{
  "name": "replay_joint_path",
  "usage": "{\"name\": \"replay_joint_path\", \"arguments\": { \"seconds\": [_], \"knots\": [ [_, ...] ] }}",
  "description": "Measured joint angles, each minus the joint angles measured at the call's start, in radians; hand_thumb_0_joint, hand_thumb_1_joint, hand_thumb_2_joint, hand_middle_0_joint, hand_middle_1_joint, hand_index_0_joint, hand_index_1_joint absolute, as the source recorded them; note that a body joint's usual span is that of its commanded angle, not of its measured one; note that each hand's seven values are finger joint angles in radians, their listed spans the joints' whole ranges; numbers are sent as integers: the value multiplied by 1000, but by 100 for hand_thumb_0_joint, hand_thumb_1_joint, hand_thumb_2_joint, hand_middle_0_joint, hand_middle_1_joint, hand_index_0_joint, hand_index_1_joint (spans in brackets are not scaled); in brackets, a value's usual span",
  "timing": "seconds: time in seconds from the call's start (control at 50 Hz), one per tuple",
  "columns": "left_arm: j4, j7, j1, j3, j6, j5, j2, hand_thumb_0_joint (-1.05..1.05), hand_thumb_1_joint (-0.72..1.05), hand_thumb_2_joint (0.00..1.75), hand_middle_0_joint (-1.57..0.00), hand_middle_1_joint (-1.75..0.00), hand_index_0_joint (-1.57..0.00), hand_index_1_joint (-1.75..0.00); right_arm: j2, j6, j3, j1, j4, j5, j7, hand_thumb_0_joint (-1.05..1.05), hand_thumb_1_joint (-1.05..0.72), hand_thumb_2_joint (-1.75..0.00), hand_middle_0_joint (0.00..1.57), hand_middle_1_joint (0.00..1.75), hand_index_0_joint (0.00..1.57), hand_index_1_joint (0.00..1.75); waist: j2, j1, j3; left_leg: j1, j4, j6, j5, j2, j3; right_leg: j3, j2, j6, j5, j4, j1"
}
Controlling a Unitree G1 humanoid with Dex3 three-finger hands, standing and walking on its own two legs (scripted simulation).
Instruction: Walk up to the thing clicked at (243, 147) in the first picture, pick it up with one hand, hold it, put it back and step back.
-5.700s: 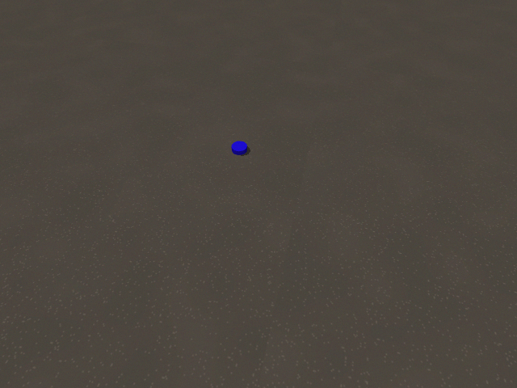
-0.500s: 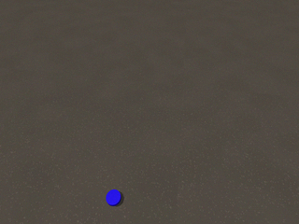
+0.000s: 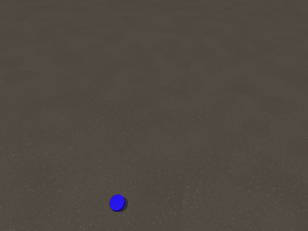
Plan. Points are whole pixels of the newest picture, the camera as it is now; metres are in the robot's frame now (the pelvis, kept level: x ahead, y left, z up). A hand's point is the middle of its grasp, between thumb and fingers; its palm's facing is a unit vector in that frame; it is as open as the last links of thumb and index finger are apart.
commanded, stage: stand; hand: left
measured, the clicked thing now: (117, 202) +0.41 +0.24 -0.77
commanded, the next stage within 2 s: none
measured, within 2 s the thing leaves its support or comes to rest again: neither
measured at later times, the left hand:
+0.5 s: hand out of the picture +0.08 +0.25 -0.16, palm faces -0.02 -0.94 -0.35, open 7.4 cm
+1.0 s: hand out of the picture +0.08 +0.25 -0.16, palm faces -0.03 -0.94 -0.35, open 7.4 cm
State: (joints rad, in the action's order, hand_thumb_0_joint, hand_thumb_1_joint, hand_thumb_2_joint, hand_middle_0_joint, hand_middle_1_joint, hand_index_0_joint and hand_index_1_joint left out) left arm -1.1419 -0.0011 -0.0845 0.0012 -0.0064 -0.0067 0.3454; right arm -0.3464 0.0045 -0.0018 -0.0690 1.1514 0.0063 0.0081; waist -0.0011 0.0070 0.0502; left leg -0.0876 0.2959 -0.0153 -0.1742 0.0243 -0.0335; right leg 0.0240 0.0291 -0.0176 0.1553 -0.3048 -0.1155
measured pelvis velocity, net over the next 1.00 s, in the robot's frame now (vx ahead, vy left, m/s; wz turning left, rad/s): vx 0.00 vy -0.01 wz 0.01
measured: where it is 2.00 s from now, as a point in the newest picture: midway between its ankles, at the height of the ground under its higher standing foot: outside the picture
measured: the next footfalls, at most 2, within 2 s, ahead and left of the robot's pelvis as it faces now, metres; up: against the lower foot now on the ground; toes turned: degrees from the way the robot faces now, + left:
none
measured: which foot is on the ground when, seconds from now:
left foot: down 0.00-1.00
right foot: down 0.00-1.00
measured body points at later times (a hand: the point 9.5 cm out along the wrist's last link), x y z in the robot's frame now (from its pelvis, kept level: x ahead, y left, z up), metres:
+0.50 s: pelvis +0.00 -0.01 +0.00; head +0.01 -0.01 +0.45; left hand +0.08 +0.30 -0.13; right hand +0.07 -0.31 -0.14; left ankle -0.01 +0.13 -0.75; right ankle +0.01 -0.13 -0.75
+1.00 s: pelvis +0.00 -0.01 +0.00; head +0.01 -0.01 +0.45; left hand +0.08 +0.29 -0.13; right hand +0.07 -0.31 -0.14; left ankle -0.01 +0.13 -0.75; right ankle +0.01 -0.13 -0.75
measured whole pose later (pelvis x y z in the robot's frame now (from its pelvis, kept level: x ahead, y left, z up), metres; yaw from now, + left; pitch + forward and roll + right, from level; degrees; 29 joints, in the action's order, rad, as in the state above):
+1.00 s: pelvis +0.00 -0.01 +0.00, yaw +0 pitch -2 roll +0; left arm -1.13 0.00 -0.11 -0.01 -0.01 -0.01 0.35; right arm -0.35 0.00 0.00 -0.11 1.14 0.01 0.01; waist 0.00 0.01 0.05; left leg -0.09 0.30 -0.03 -0.18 0.04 -0.02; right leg 0.03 0.02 -0.01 0.16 -0.31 -0.11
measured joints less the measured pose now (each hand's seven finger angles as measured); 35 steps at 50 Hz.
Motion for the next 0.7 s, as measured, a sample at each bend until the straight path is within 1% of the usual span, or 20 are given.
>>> {"name": "replay_joint_path", "arguments": {
  "seconds": [0.28, 0.7],
  "knots": [
    [1, -1, -19, -4, 1, 0, 1, 1, 91, 89, -20, -30, -21, -30, -5, -2, 1, -20, 4, 2, 1, 0, -91, -89, 20, 30, 20, 30, -2, -1, 0, -1, 1, -4, 0, 4, 3, 3, -4, 4, 1, -3, -1],
    [7, -3, -18, -3, 1, 0, 5, 1, 91, 89, -20, -30, -21, -30, -6, 0, 5, -40, -3, 3, 0, 0, -91, -89, 20, 30, 20, 30, -4, 0, -5, -1, 0, -9, 2, 7, 7, 7, -7, 10, 6, -9, -3]
  ]
}}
